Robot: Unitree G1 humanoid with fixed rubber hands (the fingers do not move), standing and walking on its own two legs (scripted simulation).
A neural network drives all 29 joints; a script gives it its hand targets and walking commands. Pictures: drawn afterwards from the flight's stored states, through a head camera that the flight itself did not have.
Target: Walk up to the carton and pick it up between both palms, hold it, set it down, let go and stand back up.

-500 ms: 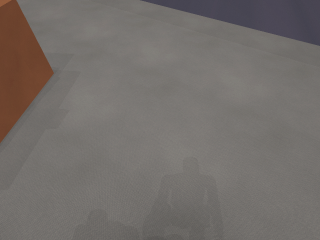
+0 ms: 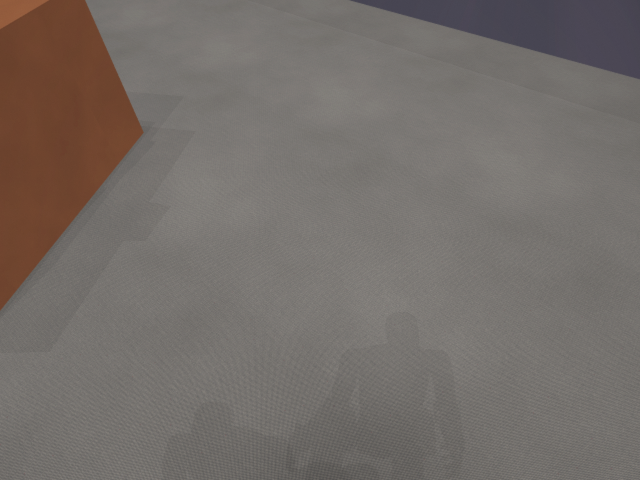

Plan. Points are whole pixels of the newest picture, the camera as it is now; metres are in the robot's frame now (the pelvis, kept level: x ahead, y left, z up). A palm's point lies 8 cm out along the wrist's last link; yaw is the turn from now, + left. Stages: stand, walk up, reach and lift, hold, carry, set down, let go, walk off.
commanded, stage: walk up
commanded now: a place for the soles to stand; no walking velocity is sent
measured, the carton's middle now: out of the picture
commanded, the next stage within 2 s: none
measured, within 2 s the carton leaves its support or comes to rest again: neither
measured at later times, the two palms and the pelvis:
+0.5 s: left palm (3, 460) +0.15 +0.43 -0.06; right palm (443, 297) +0.38 -0.15 -0.05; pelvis +0.15 +0.08 -0.01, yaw +31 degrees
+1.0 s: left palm out of the picture +0.05 +0.35 -0.08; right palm (230, 169) +0.69 +0.24 -0.06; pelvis +0.34 +0.18 -0.02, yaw +57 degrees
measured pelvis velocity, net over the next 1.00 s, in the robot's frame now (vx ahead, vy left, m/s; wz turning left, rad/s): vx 0.34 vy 0.18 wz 1.00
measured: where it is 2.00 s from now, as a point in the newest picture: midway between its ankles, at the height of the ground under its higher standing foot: (192, 327)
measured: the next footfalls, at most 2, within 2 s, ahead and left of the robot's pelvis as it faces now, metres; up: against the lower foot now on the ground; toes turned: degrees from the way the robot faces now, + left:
left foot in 0.22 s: +0.11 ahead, +0.24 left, +0.00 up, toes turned +25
right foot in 0.56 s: +0.37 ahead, +0.06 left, +0.00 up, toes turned +29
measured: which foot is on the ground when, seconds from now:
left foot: up 0.00-0.20, down 0.22-0.56, up 0.58-1.00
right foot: down 0.00-0.22, up 0.24-0.54, down 0.56-1.00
